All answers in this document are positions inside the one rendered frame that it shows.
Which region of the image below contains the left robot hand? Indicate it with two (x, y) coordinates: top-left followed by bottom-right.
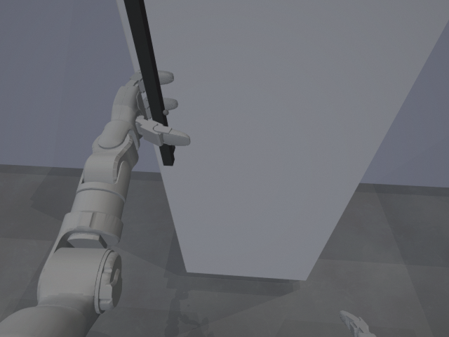
(111, 70), (190, 146)

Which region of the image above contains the right robot hand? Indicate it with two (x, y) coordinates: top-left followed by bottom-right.
(340, 310), (377, 337)

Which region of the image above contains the left robot forearm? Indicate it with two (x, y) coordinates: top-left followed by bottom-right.
(37, 120), (140, 303)

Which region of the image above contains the handle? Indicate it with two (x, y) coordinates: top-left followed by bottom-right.
(124, 0), (175, 166)

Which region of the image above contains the left robot upper arm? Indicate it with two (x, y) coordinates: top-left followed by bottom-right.
(0, 247), (122, 337)

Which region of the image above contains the fridge door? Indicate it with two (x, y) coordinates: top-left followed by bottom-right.
(117, 0), (449, 281)

